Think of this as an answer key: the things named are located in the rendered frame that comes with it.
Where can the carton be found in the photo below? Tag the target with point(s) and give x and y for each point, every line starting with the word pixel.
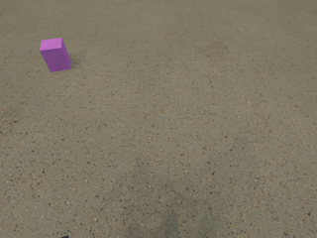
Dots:
pixel 55 54

